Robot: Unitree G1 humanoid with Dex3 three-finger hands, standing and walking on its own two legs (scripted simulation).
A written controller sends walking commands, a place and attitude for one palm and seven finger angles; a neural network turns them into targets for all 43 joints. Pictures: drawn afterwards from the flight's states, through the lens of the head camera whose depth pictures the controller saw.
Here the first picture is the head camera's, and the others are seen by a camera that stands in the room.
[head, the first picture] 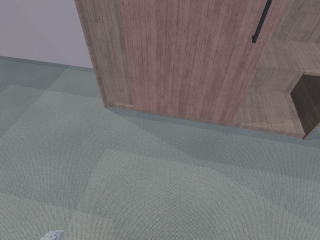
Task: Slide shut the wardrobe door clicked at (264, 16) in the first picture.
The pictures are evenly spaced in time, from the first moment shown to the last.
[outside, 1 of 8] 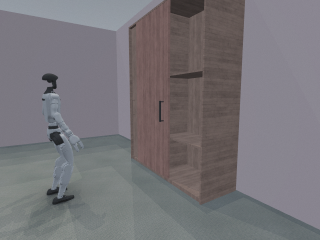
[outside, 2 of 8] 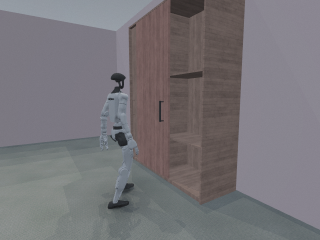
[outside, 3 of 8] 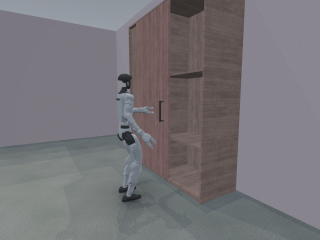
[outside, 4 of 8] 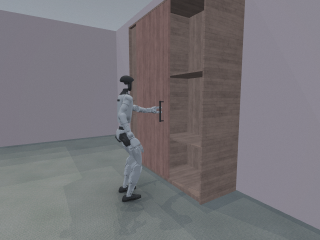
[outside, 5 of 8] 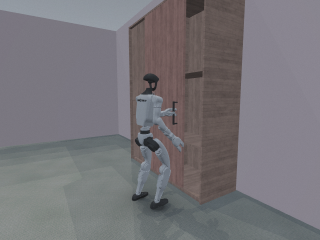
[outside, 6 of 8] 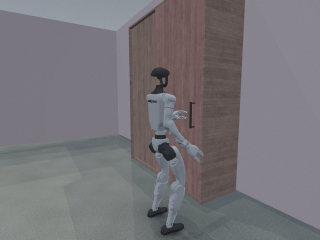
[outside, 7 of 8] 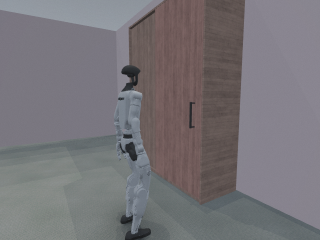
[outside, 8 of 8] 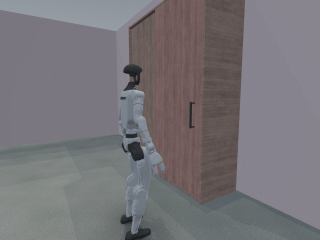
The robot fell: no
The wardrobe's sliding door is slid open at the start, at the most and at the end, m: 0.56 0.56 0.00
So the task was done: yes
